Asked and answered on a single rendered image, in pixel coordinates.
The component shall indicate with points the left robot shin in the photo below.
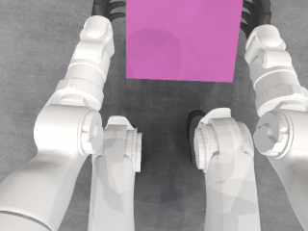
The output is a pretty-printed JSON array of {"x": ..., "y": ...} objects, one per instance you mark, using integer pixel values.
[{"x": 114, "y": 120}]

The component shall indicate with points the right robot upper arm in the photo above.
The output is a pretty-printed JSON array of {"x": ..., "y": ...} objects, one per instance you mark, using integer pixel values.
[{"x": 282, "y": 136}]

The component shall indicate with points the right robot forearm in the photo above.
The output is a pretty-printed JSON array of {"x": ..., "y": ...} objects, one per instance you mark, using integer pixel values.
[{"x": 272, "y": 73}]

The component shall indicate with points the robot right hand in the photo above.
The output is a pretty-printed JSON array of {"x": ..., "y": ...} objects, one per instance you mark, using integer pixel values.
[{"x": 259, "y": 14}]

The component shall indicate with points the left robot forearm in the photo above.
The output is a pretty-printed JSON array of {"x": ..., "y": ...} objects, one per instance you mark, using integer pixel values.
[{"x": 88, "y": 69}]

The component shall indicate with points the carton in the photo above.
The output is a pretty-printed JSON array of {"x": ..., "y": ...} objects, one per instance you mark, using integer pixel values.
[{"x": 182, "y": 40}]

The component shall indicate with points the robot left hand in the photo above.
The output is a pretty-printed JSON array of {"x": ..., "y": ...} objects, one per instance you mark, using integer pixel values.
[{"x": 104, "y": 7}]

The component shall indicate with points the robot right foot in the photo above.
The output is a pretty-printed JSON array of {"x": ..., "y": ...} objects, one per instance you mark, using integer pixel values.
[{"x": 192, "y": 122}]

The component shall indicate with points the left robot upper arm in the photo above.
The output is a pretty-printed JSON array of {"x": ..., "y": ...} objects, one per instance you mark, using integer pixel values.
[{"x": 36, "y": 196}]

